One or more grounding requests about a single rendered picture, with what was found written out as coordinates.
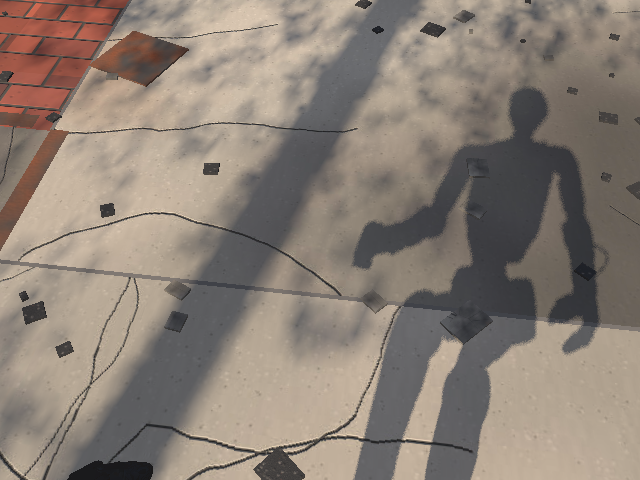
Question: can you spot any left robot hand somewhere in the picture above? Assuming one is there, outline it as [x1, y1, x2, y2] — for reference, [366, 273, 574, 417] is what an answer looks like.
[67, 460, 153, 480]

